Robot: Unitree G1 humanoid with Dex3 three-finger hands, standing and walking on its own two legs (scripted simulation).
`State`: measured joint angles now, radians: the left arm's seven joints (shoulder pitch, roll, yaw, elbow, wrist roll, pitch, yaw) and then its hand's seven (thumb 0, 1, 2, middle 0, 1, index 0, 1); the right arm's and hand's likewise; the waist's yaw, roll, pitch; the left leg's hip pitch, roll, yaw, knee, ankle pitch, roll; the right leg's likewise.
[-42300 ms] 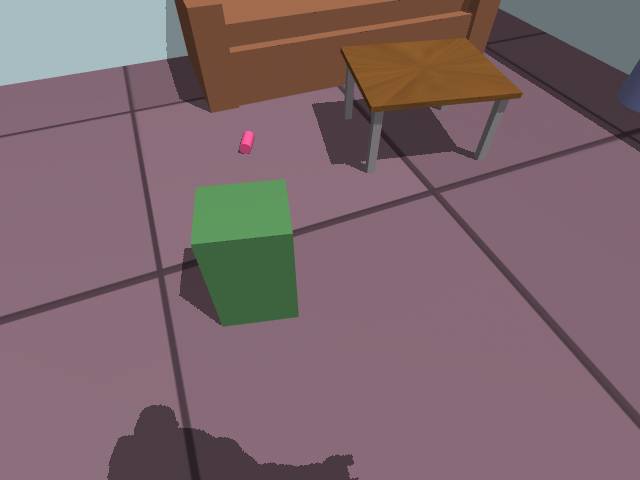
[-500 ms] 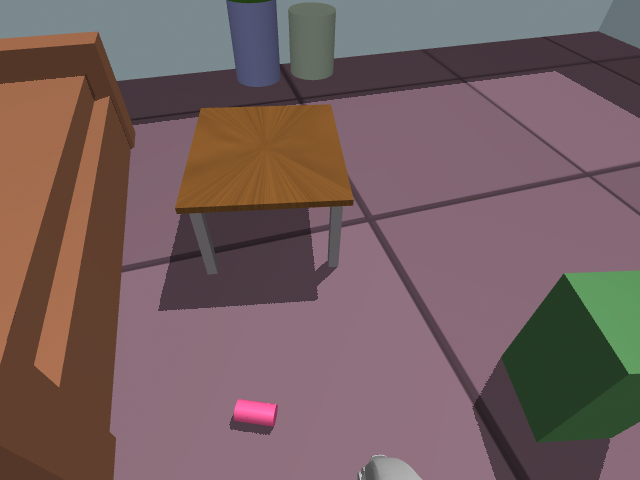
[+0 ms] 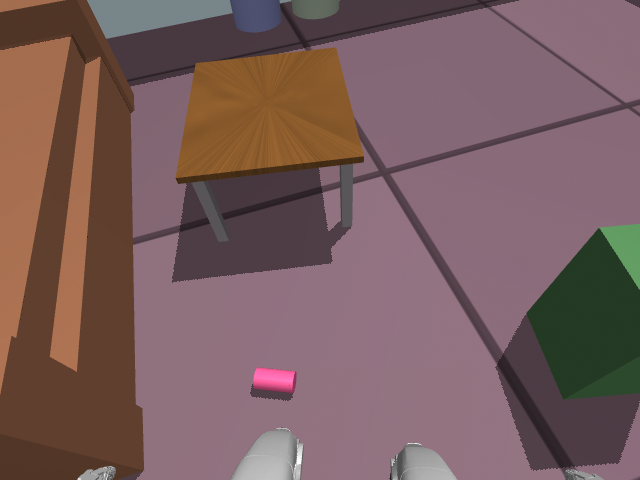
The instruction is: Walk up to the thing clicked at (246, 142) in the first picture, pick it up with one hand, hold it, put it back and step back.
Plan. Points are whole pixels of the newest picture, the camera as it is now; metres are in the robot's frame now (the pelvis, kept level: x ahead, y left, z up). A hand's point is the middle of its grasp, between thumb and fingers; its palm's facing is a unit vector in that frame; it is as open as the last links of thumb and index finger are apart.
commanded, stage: walk up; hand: left
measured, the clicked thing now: (275, 380) +0.43 +0.22 -0.72
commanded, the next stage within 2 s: none
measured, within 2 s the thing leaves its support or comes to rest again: neither
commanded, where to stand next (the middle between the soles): +0.04 -0.01 m, yaw -2 degrees
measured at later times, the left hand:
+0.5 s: hand out of the picture +0.03 +0.26 -0.15, palm faces -0.18 -0.92 -0.34, open 7.4 cm
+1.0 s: hand out of the picture +0.05 +0.29 -0.14, palm faces -0.01 -0.91 -0.42, open 7.4 cm
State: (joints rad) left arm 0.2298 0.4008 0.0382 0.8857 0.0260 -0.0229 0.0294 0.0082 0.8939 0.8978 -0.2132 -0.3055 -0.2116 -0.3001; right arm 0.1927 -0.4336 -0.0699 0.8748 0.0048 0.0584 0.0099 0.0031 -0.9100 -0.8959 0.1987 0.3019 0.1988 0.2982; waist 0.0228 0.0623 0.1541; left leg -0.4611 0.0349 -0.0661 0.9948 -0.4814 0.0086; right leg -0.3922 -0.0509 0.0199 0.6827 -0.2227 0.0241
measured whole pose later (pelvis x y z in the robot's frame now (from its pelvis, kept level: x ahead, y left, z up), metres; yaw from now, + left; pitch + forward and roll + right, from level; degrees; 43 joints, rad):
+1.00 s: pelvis +0.02 +0.00 +0.00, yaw -1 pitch -3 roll +1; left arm 0.34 0.43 0.07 0.86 0.00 -0.03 -0.01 0.01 0.90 0.90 -0.21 -0.30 -0.21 -0.30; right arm 0.27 -0.39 -0.05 0.88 -0.02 -0.03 0.05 0.01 -0.91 -0.90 0.20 0.30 0.20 0.30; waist 0.03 -0.03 0.13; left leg -0.37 0.00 0.02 0.65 -0.22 0.00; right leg -0.15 -0.12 -0.06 0.83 -0.46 0.02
